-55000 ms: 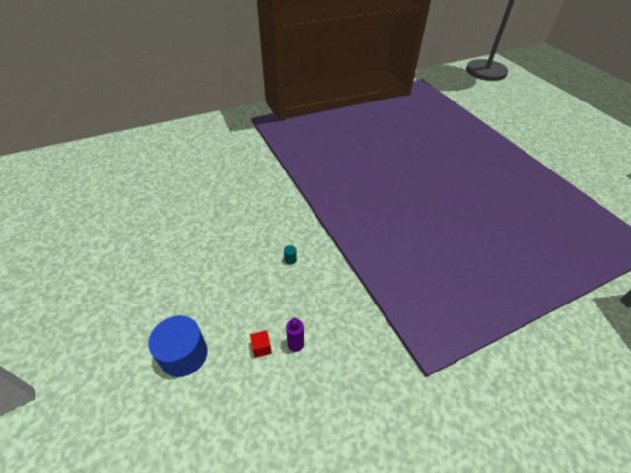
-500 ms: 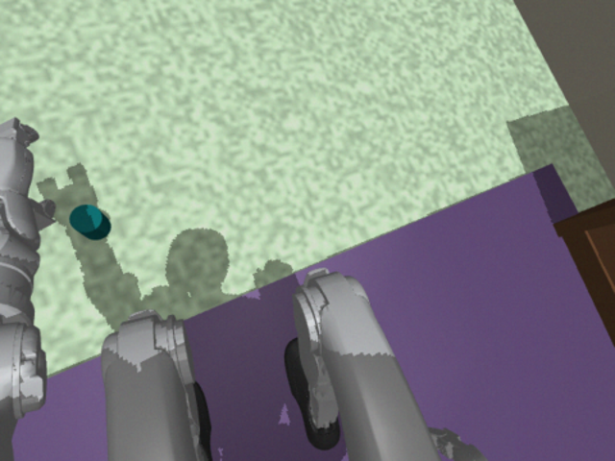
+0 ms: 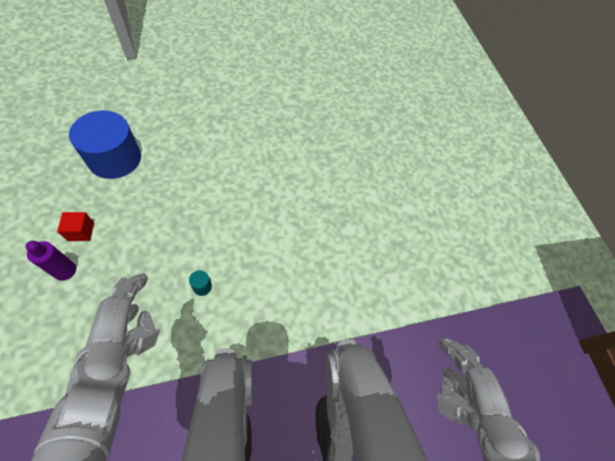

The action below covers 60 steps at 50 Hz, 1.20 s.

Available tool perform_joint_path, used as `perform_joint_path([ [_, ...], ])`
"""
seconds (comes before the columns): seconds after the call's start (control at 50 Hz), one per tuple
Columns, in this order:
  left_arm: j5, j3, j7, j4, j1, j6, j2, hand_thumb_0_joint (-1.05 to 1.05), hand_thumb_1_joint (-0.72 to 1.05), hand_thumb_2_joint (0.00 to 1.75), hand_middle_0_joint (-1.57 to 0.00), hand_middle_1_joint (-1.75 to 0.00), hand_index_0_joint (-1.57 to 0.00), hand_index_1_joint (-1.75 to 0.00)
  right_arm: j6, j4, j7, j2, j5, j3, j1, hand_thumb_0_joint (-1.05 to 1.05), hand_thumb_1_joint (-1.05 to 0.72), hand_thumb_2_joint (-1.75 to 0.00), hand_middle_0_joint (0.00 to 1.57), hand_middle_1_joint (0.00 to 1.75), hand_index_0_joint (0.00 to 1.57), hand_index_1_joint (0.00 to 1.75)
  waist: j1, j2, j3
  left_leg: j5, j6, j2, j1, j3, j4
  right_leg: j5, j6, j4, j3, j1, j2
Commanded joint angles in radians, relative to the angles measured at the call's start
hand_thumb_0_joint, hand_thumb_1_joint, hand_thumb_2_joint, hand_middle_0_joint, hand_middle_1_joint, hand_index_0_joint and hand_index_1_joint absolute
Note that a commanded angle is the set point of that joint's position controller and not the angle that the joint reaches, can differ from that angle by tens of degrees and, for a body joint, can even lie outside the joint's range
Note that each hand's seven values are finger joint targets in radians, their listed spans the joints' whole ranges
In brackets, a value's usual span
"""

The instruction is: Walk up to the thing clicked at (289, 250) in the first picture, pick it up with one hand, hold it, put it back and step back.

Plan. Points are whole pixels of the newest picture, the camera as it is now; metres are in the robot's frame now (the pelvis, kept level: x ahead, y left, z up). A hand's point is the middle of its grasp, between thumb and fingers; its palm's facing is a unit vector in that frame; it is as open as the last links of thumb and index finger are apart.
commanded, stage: home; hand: left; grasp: from above
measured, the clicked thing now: (200, 283) +0.53 +0.21 -0.54
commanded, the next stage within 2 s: none
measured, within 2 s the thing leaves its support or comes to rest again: neither
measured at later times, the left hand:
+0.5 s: hand (96, 357) +0.25 +0.19 +0.09, palm faces +0.08 -0.98 -0.21, open 7.4 cm
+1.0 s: hand (72, 383) +0.22 +0.19 +0.12, palm faces +0.08 -0.98 -0.19, open 7.4 cm
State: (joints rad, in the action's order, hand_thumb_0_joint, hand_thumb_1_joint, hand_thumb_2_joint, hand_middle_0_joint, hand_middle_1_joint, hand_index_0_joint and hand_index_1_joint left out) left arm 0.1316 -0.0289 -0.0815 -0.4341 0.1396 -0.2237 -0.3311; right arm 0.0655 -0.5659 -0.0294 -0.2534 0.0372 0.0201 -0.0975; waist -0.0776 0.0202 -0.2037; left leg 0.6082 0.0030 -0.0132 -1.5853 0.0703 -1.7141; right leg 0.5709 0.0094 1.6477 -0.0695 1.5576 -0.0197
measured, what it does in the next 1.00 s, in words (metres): rises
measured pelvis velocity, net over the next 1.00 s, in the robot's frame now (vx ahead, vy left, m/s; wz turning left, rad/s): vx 0.07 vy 0.00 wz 0.05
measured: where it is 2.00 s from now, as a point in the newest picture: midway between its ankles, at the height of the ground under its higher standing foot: outside the picture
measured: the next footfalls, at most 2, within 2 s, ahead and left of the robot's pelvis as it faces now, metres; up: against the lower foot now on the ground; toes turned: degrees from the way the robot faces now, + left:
none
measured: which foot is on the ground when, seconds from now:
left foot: down 0.00-1.00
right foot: down 0.00-1.00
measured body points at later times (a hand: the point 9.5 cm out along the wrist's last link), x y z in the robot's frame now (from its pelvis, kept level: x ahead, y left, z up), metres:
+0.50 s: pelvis +0.07 +0.00 +0.16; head +0.11 +0.01 +0.61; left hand +0.24 +0.24 +0.11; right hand +0.21 -0.24 +0.08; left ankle +0.08 +0.11 -0.51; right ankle +0.09 -0.12 -0.51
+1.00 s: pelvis +0.07 +0.00 +0.17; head +0.08 +0.02 +0.62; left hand +0.22 +0.24 +0.14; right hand +0.25 -0.23 +0.12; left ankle +0.08 +0.11 -0.51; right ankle +0.09 -0.12 -0.51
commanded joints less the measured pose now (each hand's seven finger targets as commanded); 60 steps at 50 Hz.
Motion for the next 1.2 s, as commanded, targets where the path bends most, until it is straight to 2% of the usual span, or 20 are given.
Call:
perform_joint_path([
  [0.0,-0.085,-0.067,-0.034,0.281,0.125,-0.001,-0.121,0.00,0.90,0.90,-0.20,-0.30,-0.20,-0.30,0.056,0.117,-0.047,-0.146,0.011,-0.051,-0.048,0.00,-0.90,-0.90,0.20,0.30,0.20,0.30,-0.021,0.097,-0.401,0.078,0.031,0.004,0.453,0.026,0.404,0.019,0.019,-0.357,0.046,-0.369,-0.009],
  [0.06,-0.133,-0.064,-0.036,0.300,0.053,-0.034,-0.070,0.00,0.90,0.90,-0.20,-0.30,-0.20,-0.30,0.072,0.107,-0.071,-0.128,0.014,-0.036,-0.052,0.00,-0.90,-0.90,0.20,0.30,0.20,0.30,-0.028,0.083,-0.315,0.053,0.030,0.005,0.504,0.025,0.480,-0.001,0.016,-0.440,0.048,-0.440,-0.008],
  [0.1,-0.156,-0.089,-0.035,0.314,-0.012,-0.049,-0.070,0.00,0.90,0.90,-0.20,-0.30,-0.20,-0.30,0.081,0.110,-0.085,-0.125,0.017,-0.030,-0.066,0.00,-0.90,-0.90,0.20,0.30,0.20,0.30,-0.014,0.079,-0.311,-0.012,0.026,0.006,0.571,0.029,0.522,-0.051,0.017,-0.476,0.044,-0.505,-0.008],
  [0.14,-0.171,-0.091,-0.028,0.339,-0.098,-0.062,-0.058,0.00,0.90,0.90,-0.20,-0.30,-0.20,-0.30,0.087,0.121,-0.098,-0.114,0.015,-0.023,-0.076,0.00,-0.90,-0.90,0.20,0.30,0.20,0.30,-0.001,0.077,-0.280,-0.060,0.025,0.006,0.613,0.024,0.564,-0.087,0.017,-0.520,0.042,-0.562,-0.009],
  [0.18,-0.181,-0.091,-0.022,0.372,-0.164,-0.077,-0.042,0.00,0.90,0.90,-0.20,-0.30,-0.20,-0.30,0.093,0.127,-0.109,-0.106,0.014,-0.020,-0.088,0.00,-0.90,-0.90,0.20,0.30,0.20,0.30,-0.007,0.062,-0.261,-0.114,0.025,0.006,0.661,0.017,0.605,-0.127,0.016,-0.578,0.041,-0.633,-0.010],
  [0.22,-0.191,-0.090,-0.018,0.414,-0.224,-0.090,-0.031,0.00,0.90,0.90,-0.20,-0.30,-0.20,-0.30,0.100,0.137,-0.119,-0.098,0.012,-0.016,-0.097,0.00,-0.90,-0.90,0.20,0.30,0.20,0.30,0.003,0.062,-0.244,-0.159,0.025,0.003,0.708,0.004,0.639,-0.162,0.015,-0.623,0.041,-0.700,-0.009],
  [0.26,-0.194,-0.076,-0.012,0.450,-0.288,-0.099,-0.012,0.00,0.90,0.90,-0.20,-0.30,-0.20,-0.30,0.107,0.142,-0.127,-0.093,0.009,-0.016,-0.112,0.00,-0.90,-0.90,0.20,0.30,0.20,0.30,-0.004,0.063,-0.219,-0.225,0.020,0.005,0.761,0.002,0.676,-0.213,0.014,-0.661,0.037,-0.749,-0.012],
  [0.3,-0.196,-0.082,-0.010,0.499,-0.362,-0.109,-0.019,0.00,0.90,0.90,-0.20,-0.30,-0.20,-0.30,0.113,0.157,-0.134,-0.091,0.006,-0.019,-0.129,0.00,-0.90,-0.90,0.20,0.30,0.20,0.30,0.004,0.059,-0.210,-0.271,0.020,0.002,0.810,-0.008,0.709,-0.254,0.012,-0.706,0.036,-0.810,-0.013],
  [0.38,-0.199,-0.060,-0.005,0.598,-0.477,-0.121,0.008,0.00,0.90,0.90,-0.20,-0.30,-0.20,-0.30,0.128,0.176,-0.147,-0.079,-0.001,-0.021,-0.156,0.00,-0.90,-0.90,0.20,0.30,0.20,0.30,0.006,0.065,-0.170,-0.345,0.015,0.002,0.909,-0.017,0.781,-0.314,0.011,-0.781,0.031,-0.898,-0.016],
  [0.46,-0.200,-0.058,0.002,0.692,-0.570,-0.137,0.010,0.00,0.90,0.90,-0.20,-0.30,-0.20,-0.30,0.148,0.190,-0.159,-0.074,-0.008,-0.023,-0.163,0.00,-0.90,-0.90,0.20,0.30,0.20,0.30,0.019,0.062,-0.135,-0.396,0.013,0.006,0.970,-0.014,0.833,-0.350,0.011,-0.821,0.019,-0.951,-0.023],
  [0.52,-0.194,-0.054,0.012,0.697,-0.630,-0.148,0.019,0.00,0.90,0.90,-0.20,-0.30,-0.20,-0.30,0.161,0.200,-0.167,-0.075,-0.012,-0.025,-0.162,0.00,-0.90,-0.90,0.20,0.30,0.20,0.30,0.018,0.029,-0.071,-0.383,0.018,0.007,0.978,-0.004,0.860,-0.339,0.009,-0.852,0.014,-0.956,-0.024],
  [0.66,-0.189,-0.046,0.045,0.715,-0.625,-0.170,0.012,0.00,0.90,0.90,-0.20,-0.30,-0.20,-0.30,0.197,0.203,-0.173,-0.087,-0.021,-0.027,-0.142,0.00,-0.90,-0.90,0.20,0.30,0.20,0.30,0.017,-0.005,0.017,-0.313,0.026,0.005,0.980,-0.013,0.895,-0.276,0.001,-0.896,0.010,-0.956,-0.019],
  [0.84,-0.175,-0.061,0.055,0.732,-0.597,-0.170,-0.009,0.00,0.90,0.90,-0.20,-0.30,-0.20,-0.30,0.227,0.198,-0.168,-0.090,-0.027,-0.029,-0.134,0.00,-0.90,-0.90,0.20,0.30,0.20,0.30,0.032,0.037,-0.024,-0.345,0.020,0.002,1.007,-0.013,0.892,-0.302,0.002,-0.883,0.016,-0.984,-0.012],
  [0.88,-0.174,-0.054,0.055,0.737,-0.589,-0.168,-0.005,0.00,0.90,0.90,-0.20,-0.30,-0.20,-0.30,0.228,0.193,-0.165,-0.091,-0.027,-0.029,-0.132,0.00,-0.90,-0.90,0.20,0.30,0.20,0.30,0.031,0.059,-0.030,-0.351,0.016,0.005,1.010,-0.012,0.897,-0.300,0.006,-0.874,0.016,-0.981,-0.013],
  [0.94,-0.171,-0.047,0.052,0.733,-0.591,-0.167,-0.002,0.00,0.90,0.90,-0.20,-0.30,-0.20,-0.30,0.227,0.194,-0.165,-0.090,-0.027,-0.024,-0.124,0.00,-0.90,-0.90,0.20,0.30,0.20,0.30,0.038,0.070,0.003,-0.307,0.014,0.013,1.004,-0.001,0.917,-0.259,0.006,-0.873,0.007,-0.962,-0.017],
  [0.98,-0.174,-0.060,0.050,0.735,-0.594,-0.164,-0.008,0.00,0.90,0.90,-0.20,-0.30,-0.20,-0.30,0.230,0.189,-0.164,-0.092,-0.027,-0.024,-0.122,0.00,-0.90,-0.90,0.20,0.30,0.20,0.30,0.038,0.052,0.001,-0.283,0.015,0.015,0.998,0.007,0.924,-0.243,0.005,-0.874,0.004,-0.970,-0.018],
  [1.04,-0.181,-0.047,0.054,0.716,-0.612,-0.165,0.012,0.00,0.90,0.90,-0.20,-0.30,-0.20,-0.30,0.232,0.191,-0.163,-0.091,-0.028,-0.025,-0.122,0.00,-0.90,-0.90,0.20,0.30,0.20,0.30,0.039,0.051,-0.003,-0.283,0.011,0.016,0.988,0.012,0.925,-0.241,0.004,-0.868,0.004,-0.962,-0.020],
  [1.1,-0.183,-0.050,0.054,0.724,-0.612,-0.167,0.002,0.00,0.90,0.90,-0.20,-0.30,-0.20,-0.30,0.232,0.198,-0.165,-0.093,-0.024,-0.026,-0.126,0.00,-0.90,-0.90,0.20,0.30,0.20,0.30,0.036,0.030,-0.022,-0.299,0.017,0.010,0.990,0.002,0.907,-0.257,0.003,-0.875,0.010,-0.973,-0.017],
  [1.16,-0.187,-0.061,0.052,0.725,-0.607,-0.164,-0.001,0.00,0.90,0.90,-0.20,-0.30,-0.20,-0.30,0.235,0.193,-0.167,-0.090,-0.026,-0.025,-0.129,0.00,-0.90,-0.90,0.20,0.30,0.20,0.30,0.039,0.007,-0.010,-0.258,0.023,0.005,0.976,-0.012,0.895,-0.227,-0.001,-0.890,0.019,-0.970,-0.013],
  [1.18,-0.188,-0.045,0.055,0.711,-0.610,-0.164,0.014,0.00,0.90,0.90,-0.20,-0.30,-0.20,-0.30,0.238,0.194,-0.166,-0.089,-0.026,-0.025,-0.126,0.00,-0.90,-0.90,0.20,0.30,0.20,0.30,0.032,0.006,-0.012,-0.260,0.022,0.004,0.974,-0.012,0.896,-0.231,-0.002,-0.889,0.018,-0.971,-0.014],
])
